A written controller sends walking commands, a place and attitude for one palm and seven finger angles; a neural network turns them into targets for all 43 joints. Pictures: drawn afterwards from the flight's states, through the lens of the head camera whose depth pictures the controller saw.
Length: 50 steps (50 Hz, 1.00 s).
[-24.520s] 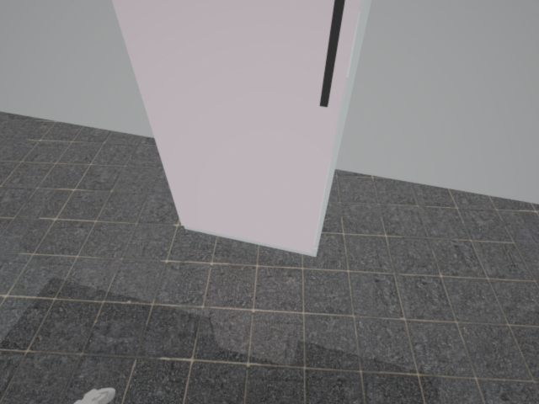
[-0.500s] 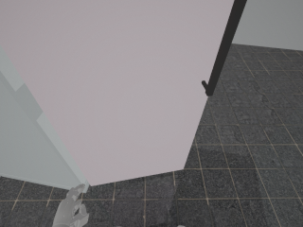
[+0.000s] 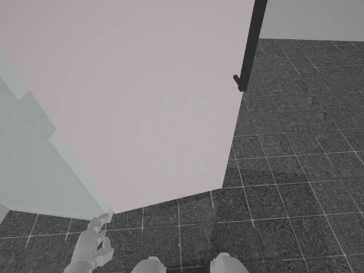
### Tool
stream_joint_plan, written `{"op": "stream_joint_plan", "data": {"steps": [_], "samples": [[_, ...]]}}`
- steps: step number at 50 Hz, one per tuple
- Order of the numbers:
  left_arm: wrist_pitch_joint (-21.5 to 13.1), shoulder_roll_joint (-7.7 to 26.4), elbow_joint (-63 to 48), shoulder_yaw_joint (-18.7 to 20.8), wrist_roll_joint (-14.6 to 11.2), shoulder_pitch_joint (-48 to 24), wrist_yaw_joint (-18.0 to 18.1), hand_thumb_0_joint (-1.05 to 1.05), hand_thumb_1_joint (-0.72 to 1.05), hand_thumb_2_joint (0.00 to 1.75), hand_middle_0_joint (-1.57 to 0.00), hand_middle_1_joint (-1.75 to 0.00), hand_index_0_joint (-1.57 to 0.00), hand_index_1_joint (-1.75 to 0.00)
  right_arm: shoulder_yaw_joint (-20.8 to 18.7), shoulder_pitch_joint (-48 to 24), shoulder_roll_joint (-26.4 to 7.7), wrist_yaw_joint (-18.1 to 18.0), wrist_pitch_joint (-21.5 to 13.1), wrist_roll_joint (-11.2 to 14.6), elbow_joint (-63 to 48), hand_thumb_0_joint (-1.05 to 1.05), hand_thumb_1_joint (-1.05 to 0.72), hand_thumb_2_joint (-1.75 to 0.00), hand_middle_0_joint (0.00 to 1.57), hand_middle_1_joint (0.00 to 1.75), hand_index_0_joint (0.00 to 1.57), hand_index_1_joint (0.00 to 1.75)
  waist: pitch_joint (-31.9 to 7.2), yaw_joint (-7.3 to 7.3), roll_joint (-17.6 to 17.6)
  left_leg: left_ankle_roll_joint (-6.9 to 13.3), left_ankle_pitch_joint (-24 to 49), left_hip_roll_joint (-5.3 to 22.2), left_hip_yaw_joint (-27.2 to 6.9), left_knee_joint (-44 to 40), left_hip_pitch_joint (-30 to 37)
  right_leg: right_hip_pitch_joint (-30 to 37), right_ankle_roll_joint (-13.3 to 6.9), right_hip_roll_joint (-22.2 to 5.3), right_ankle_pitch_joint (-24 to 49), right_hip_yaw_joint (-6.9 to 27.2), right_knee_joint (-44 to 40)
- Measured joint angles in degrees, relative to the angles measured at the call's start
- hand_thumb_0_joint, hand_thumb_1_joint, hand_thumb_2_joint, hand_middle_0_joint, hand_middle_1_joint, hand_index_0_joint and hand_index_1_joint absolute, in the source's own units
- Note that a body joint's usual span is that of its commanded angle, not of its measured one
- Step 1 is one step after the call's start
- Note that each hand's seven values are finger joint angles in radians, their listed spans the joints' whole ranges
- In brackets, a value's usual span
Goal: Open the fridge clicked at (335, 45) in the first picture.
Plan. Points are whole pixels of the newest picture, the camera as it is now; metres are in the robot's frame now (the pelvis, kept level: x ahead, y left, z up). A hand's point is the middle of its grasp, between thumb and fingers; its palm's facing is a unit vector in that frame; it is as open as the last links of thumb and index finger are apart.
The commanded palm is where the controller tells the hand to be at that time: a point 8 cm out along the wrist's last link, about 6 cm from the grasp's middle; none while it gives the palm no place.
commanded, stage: step back with the hand held close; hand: right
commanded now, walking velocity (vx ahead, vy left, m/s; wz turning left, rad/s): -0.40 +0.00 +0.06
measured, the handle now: (251, 22) +0.60 -0.14 +0.25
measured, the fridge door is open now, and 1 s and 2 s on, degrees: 69 69 69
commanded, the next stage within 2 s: stop stepping back and stand still in 0.14 s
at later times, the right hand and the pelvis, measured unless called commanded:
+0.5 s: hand out of the picture +0.04 -0.33 +0.21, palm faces +0.57 +0.76 -0.30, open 7.4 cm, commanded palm -0.01 -0.36 +0.21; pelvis -0.14 -0.05 +0.01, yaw -3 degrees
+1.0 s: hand out of the picture -0.01 -0.35 +0.20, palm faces +0.45 +0.82 -0.36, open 7.4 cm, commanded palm -0.08 -0.38 +0.21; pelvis -0.23 -0.09 +0.01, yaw +3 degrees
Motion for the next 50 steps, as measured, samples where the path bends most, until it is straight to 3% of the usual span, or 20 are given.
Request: {"op": "stream_joint_plan", "data": {"steps": [3, 6, 11, 13, 15, 18, 20, 22, 24, 28, 31, 34, 35, 36, 37, 39, 41, 46, 48, 50], "samples": [[0.78, 0.50, 0.86, -0.04, -0.03, -0.26, -0.11, 0.01, 0.90, 0.90, -0.20, -0.30, -0.21, -0.30, 0.47, 0.05, -0.13, -0.30, 0.17, 0.32, -1.21, 0.01, -0.88, -0.89, 0.22, 0.31, 0.21, 0.31, 0.39, 0.07, 0.15, -0.05, 0.17, 0.38, 0.05, 0.32, -0.79, -1.11, 0.27, 0.37, -2.05, 0.10, 1.21], [1.37, 0.82, 0.97, 0.06, 0.00, -0.49, 0.35, 0.01, 0.90, 0.90, -0.20, -0.30, -0.21, -0.30, 0.28, -0.69, -0.52, -0.31, 0.23, 0.56, -1.64, 0.01, -0.88, -0.89, 0.22, 0.31, 0.21, 0.31, 0.97, 0.30, -0.84, 1.17, -8.59, -0.33, 0.79, 3.96, -2.91, -2.58, -0.99, -0.47, 0.07, 0.46, 1.99], [-0.11, -1.62, 2.27, 1.77, -0.21, 0.33, 0.11, 0.01, 0.90, 0.90, -0.20, -0.30, -0.21, -0.30, -0.66, -4.56, -4.06, 1.25, 1.24, 2.15, -0.01, 0.01, -0.88, -0.89, 0.22, 0.31, 0.21, 0.31, 1.87, 1.84, -3.37, 1.50, -21.41, -6.27, 1.82, 24.93, -1.24, -1.75, -2.74, -4.77, 21.02, -0.12, -4.07], [-0.36, -2.50, 2.91, 1.66, -0.78, 1.04, -0.70, 0.01, 0.90, 0.90, -0.20, -0.30, -0.21, -0.30, -0.65, -4.09, -4.35, 1.40, 1.33, 2.99, 0.85, 0.01, -0.88, -0.89, 0.22, 0.31, 0.21, 0.31, -0.10, 2.11, -3.05, 2.71, -25.36, -6.75, 3.42, 21.22, 4.51, -2.44, -2.07, -4.89, 21.24, -1.22, -6.19], [-0.34, -2.86, 2.37, 1.13, -1.18, 1.39, -1.25, 0.02, 0.90, 0.90, -0.20, -0.30, -0.21, -0.30, -1.42, -1.86, -4.40, 1.28, 1.77, 3.47, 0.29, 0.01, -0.89, -0.89, 0.22, 0.31, 0.21, 0.31, -2.39, 1.18, -1.03, 5.50, -25.39, -4.90, 2.63, 10.03, 8.74, -5.97, 1.73, -3.60, 11.53, -3.13, -2.77], [0.41, -1.42, 4.05, 0.53, -0.70, 1.09, -1.78, 0.01, 0.90, 0.90, -0.20, -0.30, -0.21, -0.30, 0.12, 0.81, -1.19, 2.00, 2.92, 3.12, -0.99, 0.01, -0.89, -0.89, 0.22, 0.31, 0.21, 0.31, -1.96, -1.19, -0.88, 2.73, -14.77, -3.14, 1.15, 8.04, 8.01, -8.08, 4.09, -0.33, 2.33, 1.21, 17.53], [0.59, -1.41, 4.84, -0.35, -0.96, 2.46, -1.61, 0.02, 0.90, 0.90, -0.20, -0.30, -0.21, -0.30, 1.23, 1.56, -0.26, 2.47, 4.07, 2.84, -1.04, 0.01, -0.88, -0.89, 0.22, 0.31, 0.21, 0.31, -2.86, -2.45, 0.68, 1.09, -11.01, -1.84, 0.07, 3.52, 9.36, -3.35, 3.64, 0.34, 0.53, 0.92, 18.75], [-0.20, -1.37, 4.44, -1.13, -0.97, 4.12, -1.09, 0.02, 0.90, 0.90, -0.20, -0.30, -0.21, -0.30, 1.62, 0.96, -0.12, 2.11, 4.38, 1.98, -0.18, 0.01, -0.88, -0.89, 0.22, 0.31, 0.21, 0.31, -4.24, -3.09, 2.40, 0.42, -8.33, -0.53, -0.73, -0.13, 9.75, 4.96, 2.34, 0.14, -1.36, 0.18, 8.66], [-1.61, 0.24, 2.72, -1.20, -0.83, 5.13, -0.50, 0.02, 0.90, 0.90, -0.20, -0.30, -0.21, -0.30, 1.98, -1.27, 0.52, 1.38, 4.11, 1.28, 1.40, 0.01, -0.88, -0.89, 0.22, 0.31, 0.21, 0.31, -5.39, -2.34, 0.82, 0.23, -8.55, -0.70, 0.07, -0.30, 8.23, 11.20, 0.40, -1.25, 1.09, 1.26, -3.78], [-1.34, -0.27, 2.68, -0.97, -0.79, 1.69, -0.71, 0.02, 0.90, 0.90, -0.20, -0.30, -0.21, -0.30, 1.23, -4.63, 0.67, 0.56, 4.65, 1.00, 7.04, 0.01, -0.89, -0.90, 0.21, 0.31, 0.21, 0.30, -3.00, -1.24, 0.62, 0.49, -14.55, -2.15, -1.21, 10.83, 5.49, 12.14, -0.98, -0.78, 9.53, -0.90, -7.15], [-0.70, -1.77, 2.11, -1.38, -0.65, 1.44, -1.84, 0.02, 0.90, 0.90, -0.20, -0.30, -0.21, -0.30, 2.36, -2.33, 0.70, 0.86, 6.74, 1.17, 6.96, 0.01, -0.89, -0.90, 0.21, 0.31, 0.21, 0.30, -4.01, -0.41, 0.20, 1.57, -16.21, -3.98, 1.97, 12.80, 7.43, 14.14, -0.51, -1.62, 11.34, -2.17, -12.93], [0.35, -2.57, 0.38, -2.06, -0.26, 2.36, -2.07, 0.01, 0.90, 0.90, -0.20, -0.30, -0.21, -0.30, 4.73, 1.04, 0.59, 0.93, 8.38, 1.70, 4.40, 0.02, -0.89, -0.90, 0.21, 0.31, 0.21, 0.30, -5.68, 0.00, -0.73, 3.57, -19.99, -5.69, 6.55, 3.62, 14.02, 14.42, 0.82, -2.61, 8.99, -3.14, -16.26], [0.79, -2.74, -0.56, -2.14, -0.12, 2.64, -1.99, 0.01, 0.90, 0.90, -0.20, -0.30, -0.21, -0.30, 5.10, 1.79, -0.21, 0.96, 8.79, 1.72, 3.35, 0.02, -0.89, -0.90, 0.21, 0.31, 0.21, 0.30, -6.26, 0.18, -0.44, 5.12, -21.23, -5.96, 6.94, -1.43, 16.65, 12.73, 1.58, -2.39, 4.64, -3.41, -14.32], [1.16, -3.00, -1.60, -2.15, -0.11, 2.70, -2.02, 0.01, 0.90, 0.90, -0.20, -0.30, -0.21, -0.30, 4.79, 2.23, -1.75, 1.04, 9.05, 1.67, 1.87, 0.02, -0.89, -0.90, 0.21, 0.31, 0.21, 0.30, -6.99, -0.11, 1.40, 7.87, -23.16, -5.17, 4.47, -7.11, 18.21, 9.08, 2.30, -1.27, 0.60, -4.28, -8.53], [1.43, -2.64, -1.60, -2.04, -0.26, 1.92, -1.99, 0.01, 0.90, 0.90, -0.20, -0.30, -0.21, -0.30, 4.64, 1.73, -2.19, 1.23, 9.10, 1.83, 0.83, 0.02, -0.89, -0.90, 0.21, 0.31, 0.21, 0.30, -6.71, -0.96, 1.78, 9.10, -16.87, -4.78, 3.65, -8.76, 16.81, 5.20, 2.89, -1.27, -0.78, -3.55, 0.04], [2.07, -1.94, -0.06, -1.74, -0.20, 0.43, -1.86, 0.01, 0.90, 0.90, -0.20, -0.30, -0.21, -0.30, 3.92, 0.46, -2.55, 1.33, 8.19, 2.16, 0.24, 0.01, -0.89, -0.89, 0.21, 0.31, 0.21, 0.30, -5.45, -1.52, 1.69, 8.05, -7.25, -4.44, 3.60, -7.41, 14.68, 1.55, 3.38, -1.93, -0.48, -1.62, 12.01], [2.83, -1.61, 1.37, -1.13, -0.56, 1.11, -1.73, 0.01, 0.90, 0.90, -0.20, -0.30, -0.21, -0.30, 3.54, -0.79, -2.58, 1.33, 7.51, 2.37, 1.61, 0.01, -0.89, -0.89, 0.22, 0.31, 0.21, 0.31, -6.07, -0.93, 1.73, 6.59, -7.55, -3.86, 4.17, -6.87, 14.19, 1.91, 3.18, -2.67, -1.20, -1.15, 13.70], [2.16, 1.22, 1.55, -0.41, -1.10, 4.86, -0.26, 0.01, 0.90, 0.90, -0.20, -0.30, -0.21, -0.30, 2.28, -0.53, -0.83, 0.24, 6.99, 2.60, 4.03, 0.01, -0.89, -0.89, 0.22, 0.31, 0.21, 0.31, -7.46, 0.26, 0.94, 5.12, -10.13, -2.22, 4.63, -2.64, 11.40, 13.48, 0.84, -4.00, -4.80, -1.91, -4.01], [1.51, 1.83, 1.56, 0.12, -1.01, 4.70, 0.28, 0.01, 0.90, 0.90, -0.20, -0.30, -0.21, -0.30, 1.47, -0.82, -0.78, 0.12, 6.50, 2.52, 4.58, 0.01, -0.89, -0.90, 0.21, 0.31, 0.21, 0.30, -5.82, 1.08, 0.75, 3.74, -15.56, -2.14, 3.64, 5.50, 8.00, 13.65, 0.93, -3.85, 4.08, -2.02, -6.06], [1.33, 0.84, 2.50, 0.26, -1.06, 4.34, -0.08, 0.01, 0.90, 0.90, -0.20, -0.30, -0.21, -0.30, 0.66, -0.68, -1.31, 0.70, 6.23, 2.20, 5.44, 0.01, -0.89, -0.90, 0.21, 0.31, 0.21, 0.30, -4.26, 1.30, 2.03, 2.89, -16.88, -1.87, 2.29, 14.71, 4.84, 14.27, 1.22, -3.29, 6.05, -3.30, -5.63]]}}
